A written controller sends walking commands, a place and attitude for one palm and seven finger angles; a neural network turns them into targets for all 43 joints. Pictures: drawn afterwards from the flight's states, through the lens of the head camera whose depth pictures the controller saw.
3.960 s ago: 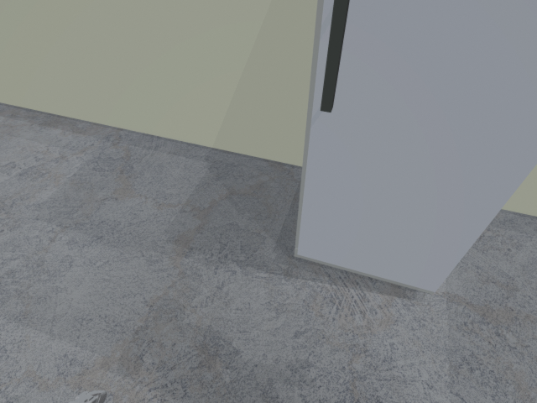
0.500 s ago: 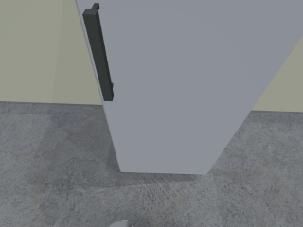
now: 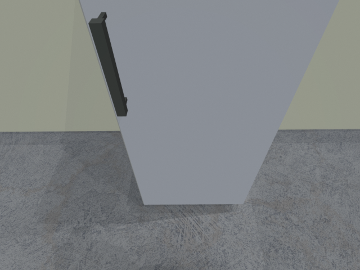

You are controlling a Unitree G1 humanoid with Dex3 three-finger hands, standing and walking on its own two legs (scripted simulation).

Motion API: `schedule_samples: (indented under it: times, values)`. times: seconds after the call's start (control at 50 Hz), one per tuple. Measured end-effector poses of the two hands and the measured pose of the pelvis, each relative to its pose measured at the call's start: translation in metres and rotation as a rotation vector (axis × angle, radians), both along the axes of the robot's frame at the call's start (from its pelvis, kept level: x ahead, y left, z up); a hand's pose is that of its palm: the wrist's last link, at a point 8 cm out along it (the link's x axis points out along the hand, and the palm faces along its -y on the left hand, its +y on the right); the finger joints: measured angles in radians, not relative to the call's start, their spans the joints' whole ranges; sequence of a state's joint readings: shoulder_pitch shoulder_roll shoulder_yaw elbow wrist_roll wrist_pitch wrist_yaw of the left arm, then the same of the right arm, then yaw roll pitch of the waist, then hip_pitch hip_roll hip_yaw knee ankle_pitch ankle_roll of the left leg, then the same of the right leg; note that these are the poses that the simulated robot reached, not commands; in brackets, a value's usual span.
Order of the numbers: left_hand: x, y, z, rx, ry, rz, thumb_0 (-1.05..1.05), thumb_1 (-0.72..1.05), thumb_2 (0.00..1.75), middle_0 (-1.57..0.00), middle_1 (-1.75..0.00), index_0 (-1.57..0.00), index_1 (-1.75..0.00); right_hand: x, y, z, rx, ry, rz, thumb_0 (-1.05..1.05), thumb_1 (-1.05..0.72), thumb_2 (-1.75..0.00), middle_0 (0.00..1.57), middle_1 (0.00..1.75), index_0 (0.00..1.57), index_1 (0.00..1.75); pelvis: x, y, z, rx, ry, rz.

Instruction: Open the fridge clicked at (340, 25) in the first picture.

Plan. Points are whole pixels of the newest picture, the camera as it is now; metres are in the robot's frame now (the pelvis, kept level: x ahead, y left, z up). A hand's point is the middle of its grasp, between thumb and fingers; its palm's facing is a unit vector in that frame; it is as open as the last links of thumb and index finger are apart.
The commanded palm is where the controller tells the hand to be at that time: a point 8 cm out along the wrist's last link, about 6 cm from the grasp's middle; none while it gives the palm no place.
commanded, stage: come to a stop and stand still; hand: left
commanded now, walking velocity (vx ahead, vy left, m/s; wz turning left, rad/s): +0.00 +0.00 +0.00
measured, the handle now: (113, 70) +0.53 +0.20 +0.18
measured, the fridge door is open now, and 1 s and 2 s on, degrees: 0 0 0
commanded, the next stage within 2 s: look again from close up in 1.16 s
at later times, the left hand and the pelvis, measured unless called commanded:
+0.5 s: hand out of the picture -0.05 +0.15 -0.17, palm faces +0.06 -0.98 -0.17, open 7.4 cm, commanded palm none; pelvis -0.04 -0.01 +0.01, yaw +0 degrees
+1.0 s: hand out of the picture -0.05 +0.20 -0.17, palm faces +0.03 -0.97 -0.22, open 7.4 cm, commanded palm none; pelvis -0.04 +0.02 +0.00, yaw +0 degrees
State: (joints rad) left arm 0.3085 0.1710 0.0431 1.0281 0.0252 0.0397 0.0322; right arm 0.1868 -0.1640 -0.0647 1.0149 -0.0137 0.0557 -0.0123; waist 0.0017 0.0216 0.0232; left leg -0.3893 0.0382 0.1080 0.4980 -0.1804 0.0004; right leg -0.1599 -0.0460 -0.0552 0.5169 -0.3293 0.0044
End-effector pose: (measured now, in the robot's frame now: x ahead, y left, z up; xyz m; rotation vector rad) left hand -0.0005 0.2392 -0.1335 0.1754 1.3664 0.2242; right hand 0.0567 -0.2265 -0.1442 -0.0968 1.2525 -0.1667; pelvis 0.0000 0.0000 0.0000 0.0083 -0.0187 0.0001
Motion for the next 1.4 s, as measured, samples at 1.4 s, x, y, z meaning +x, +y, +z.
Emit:
schedule_samples:
  times: [1.4]
  values:
    - [-0.007,0.009,0.007,0.007,-0.072,-0.069,0.0,0.9,0.89,-0.2,-0.3,-0.2,-0.3,-0.068,-0.006,0.003,-0.03,0.046,0.055,0.0,-0.91,-0.9,0.2,0.3,0.2,0.3,-0.033,0.006,0.005,0.007,-0.008,-0.011]
